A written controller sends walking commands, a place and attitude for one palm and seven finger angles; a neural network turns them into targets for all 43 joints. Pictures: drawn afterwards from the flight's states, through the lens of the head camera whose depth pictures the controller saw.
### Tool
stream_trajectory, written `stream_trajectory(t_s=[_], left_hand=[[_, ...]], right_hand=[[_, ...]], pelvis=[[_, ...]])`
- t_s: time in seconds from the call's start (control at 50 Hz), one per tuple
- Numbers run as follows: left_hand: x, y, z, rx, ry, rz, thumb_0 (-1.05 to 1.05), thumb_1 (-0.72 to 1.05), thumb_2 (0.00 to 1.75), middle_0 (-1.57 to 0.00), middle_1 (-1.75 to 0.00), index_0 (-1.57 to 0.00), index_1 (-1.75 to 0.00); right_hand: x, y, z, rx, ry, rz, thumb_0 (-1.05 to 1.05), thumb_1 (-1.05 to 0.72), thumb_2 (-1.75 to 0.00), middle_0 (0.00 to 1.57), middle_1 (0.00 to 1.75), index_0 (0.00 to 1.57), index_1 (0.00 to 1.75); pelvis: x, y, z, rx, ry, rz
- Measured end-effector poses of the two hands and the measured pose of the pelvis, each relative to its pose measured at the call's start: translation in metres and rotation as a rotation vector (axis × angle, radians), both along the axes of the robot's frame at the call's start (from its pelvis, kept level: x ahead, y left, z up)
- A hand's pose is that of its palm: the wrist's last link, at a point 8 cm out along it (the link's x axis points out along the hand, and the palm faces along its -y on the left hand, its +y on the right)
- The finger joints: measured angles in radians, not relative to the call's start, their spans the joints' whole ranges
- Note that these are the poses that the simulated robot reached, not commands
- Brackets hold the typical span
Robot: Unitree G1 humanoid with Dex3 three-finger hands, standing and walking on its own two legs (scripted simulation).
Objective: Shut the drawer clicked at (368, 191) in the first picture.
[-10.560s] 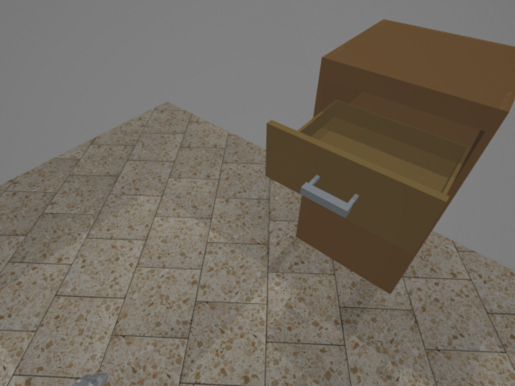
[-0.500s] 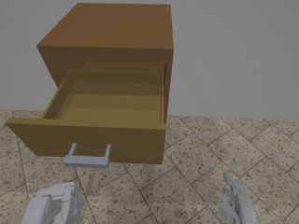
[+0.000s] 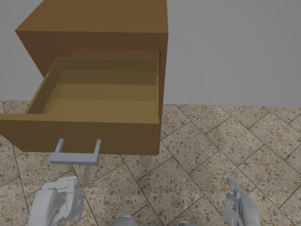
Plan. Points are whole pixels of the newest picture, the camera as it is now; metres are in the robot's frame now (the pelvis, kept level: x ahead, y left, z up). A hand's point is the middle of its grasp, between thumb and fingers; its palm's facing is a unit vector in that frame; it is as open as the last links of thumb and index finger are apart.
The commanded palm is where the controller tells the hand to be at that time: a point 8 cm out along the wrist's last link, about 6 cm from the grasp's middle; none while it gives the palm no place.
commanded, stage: bring the fist close to the handle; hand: left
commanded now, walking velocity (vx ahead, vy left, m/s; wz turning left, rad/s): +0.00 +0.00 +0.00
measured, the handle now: (77, 151) +0.30 +0.22 +0.02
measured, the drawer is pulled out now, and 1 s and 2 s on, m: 0.29 0.29 0.21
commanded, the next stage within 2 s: push the drawer shut in 0.88 s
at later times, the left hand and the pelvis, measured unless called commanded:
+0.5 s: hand (87, 193) +0.20 +0.17 +0.02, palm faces +0.04 -1.00 -0.04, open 3.3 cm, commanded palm +0.17 +0.23 +0.02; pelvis -0.01 +0.00 -0.03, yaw -1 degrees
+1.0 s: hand (83, 189) +0.21 +0.18 +0.02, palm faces +0.03 -1.00 -0.02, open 3.3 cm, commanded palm +0.18 +0.23 +0.02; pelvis -0.01 +0.02 -0.03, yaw -1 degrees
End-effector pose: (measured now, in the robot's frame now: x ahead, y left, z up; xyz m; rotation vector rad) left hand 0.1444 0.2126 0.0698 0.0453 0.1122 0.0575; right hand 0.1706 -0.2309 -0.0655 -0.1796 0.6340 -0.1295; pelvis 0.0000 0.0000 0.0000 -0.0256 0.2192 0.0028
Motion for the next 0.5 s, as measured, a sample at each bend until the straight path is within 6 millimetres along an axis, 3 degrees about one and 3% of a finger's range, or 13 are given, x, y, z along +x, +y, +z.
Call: stream_trajectory(t_s=[0.5], left_hand=[[0.031, 0.007, -0.05, -0.005, -0.044, -0.015, 0.02, 0.9, 0.9, -1.4, -1.6, -1.4, -1.6]], right_hand=[[-0.006, -0.003, -0.033, -0.037, 0.061, 0.008, 0.01, -0.9, -0.9, 0.2, 0.3, 0.2, 0.3]], pelvis=[[-0.011, 0.0, -0.029, -0.009, 0.086, -0.006]])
